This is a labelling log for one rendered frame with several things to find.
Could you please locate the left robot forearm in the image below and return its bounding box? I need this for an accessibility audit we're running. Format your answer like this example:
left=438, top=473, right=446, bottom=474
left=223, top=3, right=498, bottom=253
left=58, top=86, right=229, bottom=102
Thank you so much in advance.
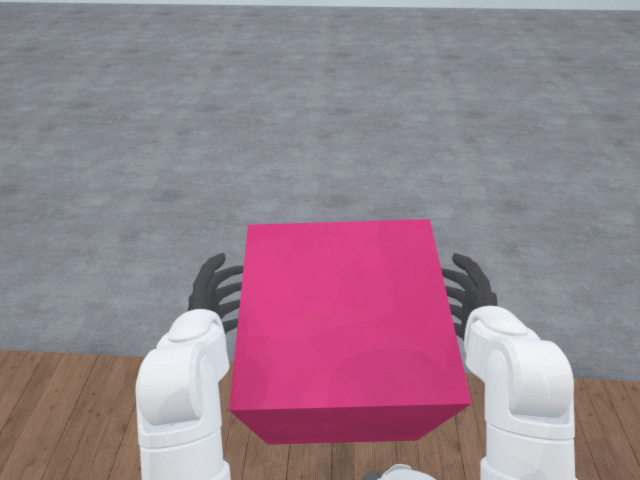
left=136, top=309, right=231, bottom=480

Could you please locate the left robot hand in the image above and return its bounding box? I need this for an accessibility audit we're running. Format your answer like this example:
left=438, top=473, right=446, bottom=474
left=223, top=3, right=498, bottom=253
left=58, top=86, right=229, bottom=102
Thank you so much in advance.
left=187, top=253, right=244, bottom=334

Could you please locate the right robot shin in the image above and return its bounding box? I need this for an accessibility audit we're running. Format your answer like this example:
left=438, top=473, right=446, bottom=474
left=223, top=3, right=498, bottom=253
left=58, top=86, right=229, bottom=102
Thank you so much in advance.
left=383, top=464, right=411, bottom=475

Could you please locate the right robot hand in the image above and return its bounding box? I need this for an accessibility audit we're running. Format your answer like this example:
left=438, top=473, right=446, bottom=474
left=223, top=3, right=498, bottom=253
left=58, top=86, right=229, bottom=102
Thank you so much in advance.
left=441, top=253, right=498, bottom=341

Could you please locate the carton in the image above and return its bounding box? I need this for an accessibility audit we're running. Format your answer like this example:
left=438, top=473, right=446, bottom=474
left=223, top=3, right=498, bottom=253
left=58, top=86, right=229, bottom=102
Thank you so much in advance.
left=229, top=219, right=472, bottom=445

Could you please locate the right robot forearm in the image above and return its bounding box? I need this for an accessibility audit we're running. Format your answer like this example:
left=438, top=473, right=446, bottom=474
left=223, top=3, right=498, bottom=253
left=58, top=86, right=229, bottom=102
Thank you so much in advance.
left=464, top=306, right=578, bottom=480

